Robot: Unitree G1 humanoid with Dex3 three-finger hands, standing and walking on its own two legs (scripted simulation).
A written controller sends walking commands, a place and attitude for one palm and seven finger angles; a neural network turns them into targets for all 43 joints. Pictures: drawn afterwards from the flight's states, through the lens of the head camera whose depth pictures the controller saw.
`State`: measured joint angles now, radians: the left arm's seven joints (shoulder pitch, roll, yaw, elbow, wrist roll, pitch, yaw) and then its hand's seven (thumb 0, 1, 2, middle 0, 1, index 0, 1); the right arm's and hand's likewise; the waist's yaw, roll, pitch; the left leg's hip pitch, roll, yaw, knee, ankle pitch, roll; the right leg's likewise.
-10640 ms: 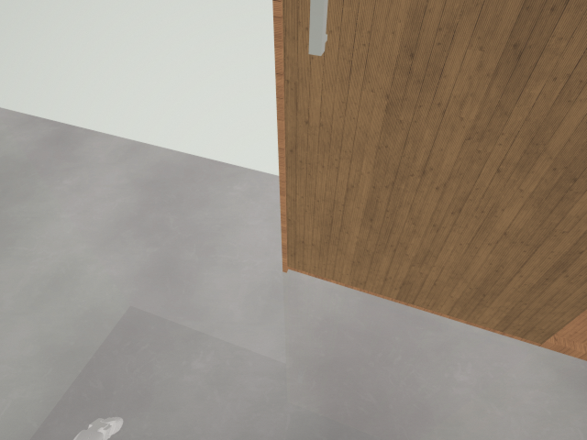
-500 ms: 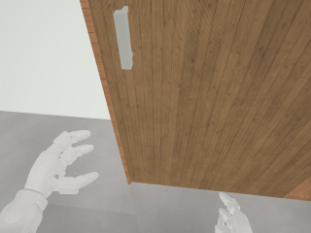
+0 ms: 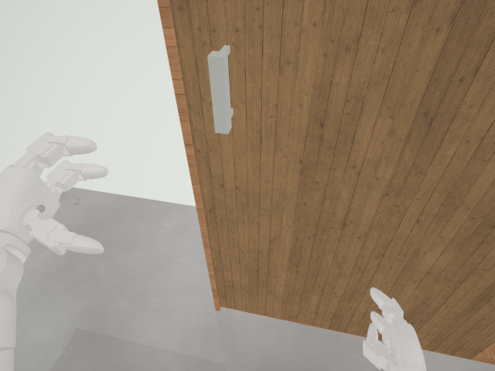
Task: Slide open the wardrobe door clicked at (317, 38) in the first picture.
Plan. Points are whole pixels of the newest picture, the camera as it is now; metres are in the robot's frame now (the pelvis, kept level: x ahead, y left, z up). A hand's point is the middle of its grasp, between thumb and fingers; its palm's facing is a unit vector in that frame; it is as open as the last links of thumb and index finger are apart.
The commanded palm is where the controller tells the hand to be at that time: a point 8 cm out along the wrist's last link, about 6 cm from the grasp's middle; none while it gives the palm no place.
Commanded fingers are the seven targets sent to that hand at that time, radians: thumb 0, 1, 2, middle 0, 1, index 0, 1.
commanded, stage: raise the hand with hooked fingers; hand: left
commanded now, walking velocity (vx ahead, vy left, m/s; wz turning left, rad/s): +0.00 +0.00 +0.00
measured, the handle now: (224, 89) +0.52 +0.12 +0.24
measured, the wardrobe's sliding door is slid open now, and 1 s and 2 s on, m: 0.00 0.00 0.00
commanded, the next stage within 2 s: move the hooked fingers beside the handle in 0.82 s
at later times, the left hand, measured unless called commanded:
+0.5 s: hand (80, 160) +0.29 +0.27 +0.24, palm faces -0.03 -0.99 -0.13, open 14.0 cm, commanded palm +0.24 +0.31 +0.27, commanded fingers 0.00 -0.50 0.30 -0.30 -1.20 -0.30 -1.20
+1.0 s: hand (62, 153) +0.28 +0.28 +0.26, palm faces -0.03 -0.99 -0.13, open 13.9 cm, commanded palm +0.26 +0.32 +0.26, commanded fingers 0.00 -0.50 0.30 -0.30 -1.20 -0.30 -1.20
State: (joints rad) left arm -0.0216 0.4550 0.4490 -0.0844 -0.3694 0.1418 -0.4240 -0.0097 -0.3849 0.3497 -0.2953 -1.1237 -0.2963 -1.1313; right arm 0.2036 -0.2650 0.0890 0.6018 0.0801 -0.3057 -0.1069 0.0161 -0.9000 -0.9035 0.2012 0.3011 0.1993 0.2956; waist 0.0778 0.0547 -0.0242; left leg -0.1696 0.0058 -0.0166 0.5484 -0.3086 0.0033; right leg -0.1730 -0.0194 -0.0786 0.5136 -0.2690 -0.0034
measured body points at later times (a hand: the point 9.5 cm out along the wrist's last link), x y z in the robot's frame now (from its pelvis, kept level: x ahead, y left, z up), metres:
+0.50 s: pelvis +0.00 -0.01 +0.00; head -0.02 -0.04 +0.45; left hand +0.29 +0.32 +0.25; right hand +0.20 -0.24 -0.07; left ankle +0.00 +0.12 -0.73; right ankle +0.01 -0.12 -0.73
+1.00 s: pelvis +0.01 +0.01 +0.01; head -0.03 -0.01 +0.45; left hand +0.28 +0.33 +0.26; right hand +0.22 -0.20 -0.05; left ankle +0.00 +0.12 -0.73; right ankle +0.01 -0.12 -0.73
